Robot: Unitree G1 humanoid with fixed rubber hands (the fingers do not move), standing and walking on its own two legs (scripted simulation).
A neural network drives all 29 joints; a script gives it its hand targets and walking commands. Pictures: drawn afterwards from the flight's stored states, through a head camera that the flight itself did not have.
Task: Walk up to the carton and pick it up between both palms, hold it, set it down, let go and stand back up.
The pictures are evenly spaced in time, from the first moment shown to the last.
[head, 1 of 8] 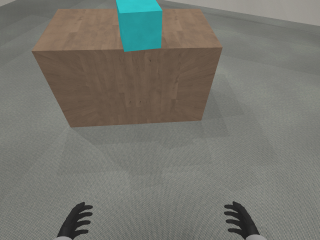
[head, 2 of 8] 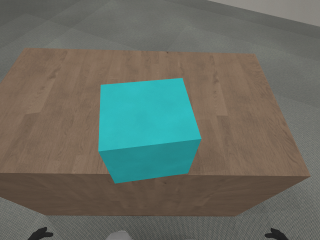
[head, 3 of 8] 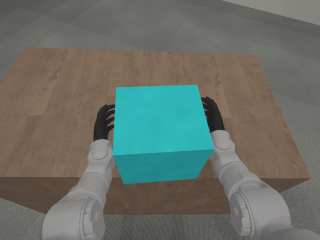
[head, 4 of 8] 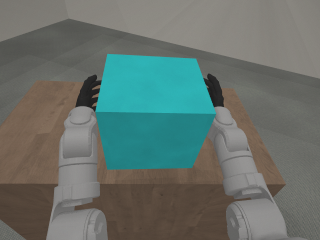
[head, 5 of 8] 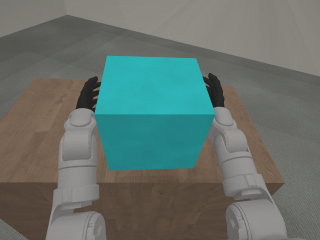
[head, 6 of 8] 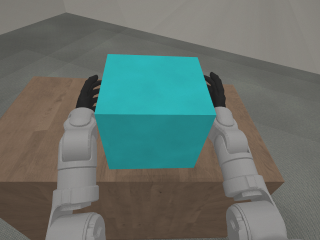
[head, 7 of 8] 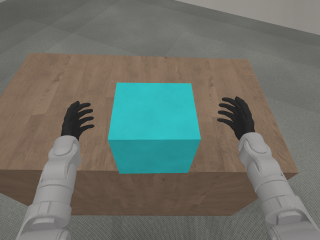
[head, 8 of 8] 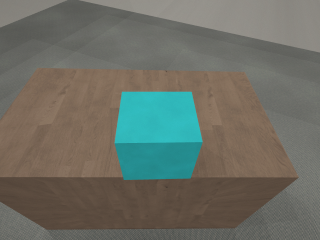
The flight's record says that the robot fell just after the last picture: no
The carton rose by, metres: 0.19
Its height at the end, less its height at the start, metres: +0.00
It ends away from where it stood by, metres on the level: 0.02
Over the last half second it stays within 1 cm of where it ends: yes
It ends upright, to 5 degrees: yes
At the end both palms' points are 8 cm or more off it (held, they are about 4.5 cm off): yes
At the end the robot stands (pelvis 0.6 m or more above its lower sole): yes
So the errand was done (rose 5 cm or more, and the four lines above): yes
